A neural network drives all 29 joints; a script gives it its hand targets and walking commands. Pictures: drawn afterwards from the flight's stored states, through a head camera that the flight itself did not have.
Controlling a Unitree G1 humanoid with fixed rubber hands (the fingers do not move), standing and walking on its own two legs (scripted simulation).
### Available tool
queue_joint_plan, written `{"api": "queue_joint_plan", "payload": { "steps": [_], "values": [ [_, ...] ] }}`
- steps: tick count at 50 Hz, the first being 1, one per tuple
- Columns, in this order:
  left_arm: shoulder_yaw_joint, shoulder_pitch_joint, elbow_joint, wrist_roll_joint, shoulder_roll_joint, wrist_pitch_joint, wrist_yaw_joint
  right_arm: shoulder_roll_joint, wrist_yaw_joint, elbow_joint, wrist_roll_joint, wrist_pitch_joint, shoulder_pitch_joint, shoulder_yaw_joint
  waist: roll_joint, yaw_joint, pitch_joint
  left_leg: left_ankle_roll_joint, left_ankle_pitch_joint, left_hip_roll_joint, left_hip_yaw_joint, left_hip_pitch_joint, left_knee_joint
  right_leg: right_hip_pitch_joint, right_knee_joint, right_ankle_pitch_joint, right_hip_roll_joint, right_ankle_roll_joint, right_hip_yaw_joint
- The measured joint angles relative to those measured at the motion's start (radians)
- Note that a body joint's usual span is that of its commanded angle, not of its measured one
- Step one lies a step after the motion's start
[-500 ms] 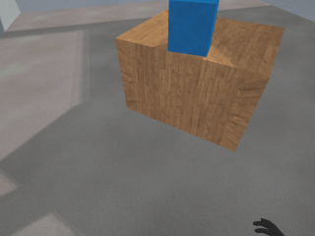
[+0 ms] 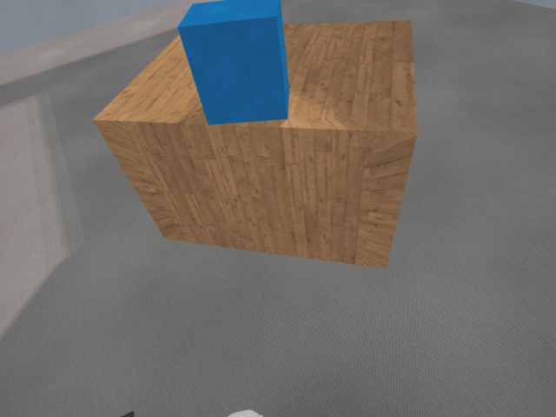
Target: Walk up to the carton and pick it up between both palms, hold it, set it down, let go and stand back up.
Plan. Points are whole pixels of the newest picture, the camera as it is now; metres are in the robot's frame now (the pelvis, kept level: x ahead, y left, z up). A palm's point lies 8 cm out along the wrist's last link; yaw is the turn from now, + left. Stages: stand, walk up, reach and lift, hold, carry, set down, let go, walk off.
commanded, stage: walk up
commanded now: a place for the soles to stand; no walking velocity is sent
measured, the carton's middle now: (241, 63) +1.02 +0.10 +0.06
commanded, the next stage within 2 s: none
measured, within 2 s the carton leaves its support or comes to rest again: neither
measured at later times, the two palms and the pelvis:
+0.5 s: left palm (139, 282) +0.40 +0.30 -0.07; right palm (443, 410) +0.17 -0.20 -0.11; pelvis +0.21 +0.08 +0.00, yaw -12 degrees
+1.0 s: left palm (119, 228) +0.58 +0.41 -0.10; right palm (356, 269) +0.41 -0.12 -0.10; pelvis +0.41 +0.17 -0.01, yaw -18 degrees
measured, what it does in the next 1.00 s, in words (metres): walks ahead, turning right: left foot, then right foot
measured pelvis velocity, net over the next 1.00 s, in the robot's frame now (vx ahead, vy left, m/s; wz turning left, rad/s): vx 0.41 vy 0.17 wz -0.31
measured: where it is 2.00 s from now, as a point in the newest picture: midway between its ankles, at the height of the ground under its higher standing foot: (252, 326)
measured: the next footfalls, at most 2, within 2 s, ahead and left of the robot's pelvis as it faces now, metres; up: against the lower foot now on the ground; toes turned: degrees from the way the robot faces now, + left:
left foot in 0.20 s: +0.26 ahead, +0.20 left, +0.00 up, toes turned +0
right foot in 0.50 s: +0.32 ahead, -0.04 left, +0.00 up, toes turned -13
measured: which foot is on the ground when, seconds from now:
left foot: up 0.00-0.18, down 0.20-0.52, up 0.54-0.84, down 0.86-1.00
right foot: down 0.00-0.20, up 0.22-0.48, down 0.50-0.86, up 0.88-1.00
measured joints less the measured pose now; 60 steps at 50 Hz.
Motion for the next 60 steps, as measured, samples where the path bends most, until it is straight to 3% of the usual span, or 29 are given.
{"api": "queue_joint_plan", "payload": {
  "steps": [3,8,10,13,16,21,25,28,30,32,36,41,42,44,47,49,53,57,60],
  "values": [
    [0.005,0.054,0.029,0.002,0.008,-0.009,-0.004,0.019,0.015,-0.028,-0.001,-0.005,-0.047,0.000,-0.011,0.033,-0.011,-0.004,0.078,0.016,-0.010,-0.054,-0.159,0.045,-0.039,-0.017,-0.008,0.004,0.026],
    [0.019,0.118,0.059,0.004,0.028,-0.003,-0.014,0.039,0.024,-0.058,-0.004,-0.021,-0.091,-0.009,-0.051,0.065,-0.031,0.021,0.179,0.005,0.000,-0.019,-0.369,0.093,-0.005,-0.110,-0.043,0.030,0.073],
    [0.024,0.145,0.059,0.008,0.032,0.006,-0.015,0.032,0.017,-0.081,-0.004,-0.038,-0.086,-0.014,-0.069,0.064,-0.042,0.035,0.177,-0.020,0.020,0.052,-0.443,0.087,0.075,-0.185,-0.063,0.029,0.101],
    [0.024,0.137,0.061,0.005,0.032,0.031,-0.012,0.033,-0.009,-0.077,-0.005,-0.051,-0.084,-0.007,-0.104,0.035,-0.030,0.011,0.147,-0.037,0.062,0.054,-0.341,-0.035,0.431,-0.246,-0.053,0.019,0.131],
    [0.022,0.090,0.044,-0.005,0.030,0.045,-0.015,0.044,-0.027,-0.032,0.001,-0.038,-0.060,0.003,-0.126,0.007,-0.018,0.011,0.111,-0.035,0.098,0.121,-0.370,-0.153,0.593,-0.184,-0.049,0.023,0.071],
    [0.025,0.012,-0.009,-0.019,0.004,0.028,-0.034,0.032,-0.034,0.036,0.002,-0.026,-0.001,0.003,-0.121,-0.041,-0.005,0.022,0.088,-0.029,0.155,0.236,-0.468,-0.198,0.305,-0.151,-0.063,0.033,-0.019],
    [0.025,-0.027,-0.059,-0.015,-0.008,0.007,-0.028,0.005,-0.026,0.064,0.011,-0.005,0.055,0.000,-0.091,-0.062,-0.008,0.017,0.000,-0.011,0.173,0.265,-0.403,-0.110,0.049,-0.023,-0.029,-0.004,-0.046],
    [0.017,-0.039,-0.074,0.002,-0.008,0.000,0.003,-0.005,-0.019,0.070,0.002,0.032,0.069,-0.002,-0.054,-0.043,-0.008,0.026,-0.121,-0.014,0.098,0.176,-0.138,-0.109,0.104,0.013,-0.008,-0.018,-0.042],
    [0.010,-0.031,-0.058,0.005,-0.012,0.004,0.023,-0.009,-0.015,0.061,-0.005,0.056,0.048,-0.002,-0.030,-0.032,-0.003,0.013,-0.100,-0.031,0.047,0.090,0.033,-0.078,0.101,-0.020,-0.010,-0.011,-0.037],
    [0.005,-0.010,-0.038,0.009,-0.013,0.004,0.031,-0.006,-0.011,0.042,-0.007,0.057,0.021,-0.005,-0.014,-0.017,-0.001,-0.005,-0.048,-0.026,0.027,0.022,0.078,-0.035,0.059,-0.009,-0.020,-0.005,-0.030],
    [0.008,0.033,0.000,0.010,0.001,-0.004,0.024,0.015,0.013,0.000,-0.003,0.042,-0.028,-0.009,-0.012,0.014,-0.008,-0.020,0.030,0.014,0.002,-0.044,-0.077,0.035,-0.009,-0.031,-0.044,0.016,-0.008],
    [0.025,0.071,0.027,0.009,0.036,0.002,0.012,0.038,0.031,-0.041,0.002,0.018,-0.070,-0.019,-0.055,0.046,-0.016,0.011,0.121,0.024,0.015,0.006,-0.342,0.076,0.014,-0.105,-0.098,0.039,0.027],
    [0.029,0.082,0.031,0.011,0.041,0.007,0.011,0.036,0.030,-0.051,0.002,0.009,-0.070,-0.022,-0.066,0.047,-0.020,0.021,0.130,0.013,0.030,0.041,-0.393,0.073,0.047,-0.136,-0.113,0.038,0.040],
    [0.037,0.098,0.034,0.008,0.048,0.022,0.009,0.030,0.019,-0.067,-0.001,-0.011,-0.068,-0.024,-0.094,0.036,-0.019,0.005,0.185,-0.016,0.058,0.060,-0.381,0.027,0.207,-0.219,-0.134,0.014,0.081],
    [0.035,0.081,0.035,-0.007,0.042,0.048,0.013,0.032,-0.005,-0.049,0.008,-0.012,-0.063,-0.012,-0.113,0.007,-0.010,0.012,0.062,-0.029,0.086,0.081,-0.328,-0.102,0.530,-0.265,-0.083,0.011,0.101],
    [0.032,0.055,0.025,-0.014,0.037,0.049,0.008,0.038,-0.019,-0.023,0.007,-0.006,-0.050,-0.005,-0.124,-0.011,-0.001,0.022,0.089,-0.033,0.106,0.115,-0.352,-0.164,0.585,-0.224,-0.069,0.015,0.063],
    [0.025,0.010,-0.007,-0.021,0.008,0.032,-0.008,0.034,-0.029,0.023,0.003,0.006,-0.007,0.002,-0.116,-0.043,0.000,0.032,0.085,-0.035,0.135,0.187,-0.415,-0.175,0.343,-0.209,-0.059,0.022,-0.025],
    [0.017,-0.010,-0.053,-0.011,-0.012,0.006,-0.001,0.019,-0.022,0.045,0.012,0.027,0.045,0.005,-0.091,-0.053,-0.014,0.029,0.013,-0.030,0.143,0.202,-0.362,-0.085,0.050,-0.005,-0.027,-0.012,-0.055],
    [0.005,-0.022,-0.058,0.007,-0.023,0.008,0.025,0.016,-0.020,0.053,0.005,0.062,0.049,0.005,-0.057,-0.033,-0.013,0.016,-0.116,-0.049,0.072,0.128,-0.143,-0.080,0.095,-0.008,-0.026,-0.009,-0.054]
  ]
}}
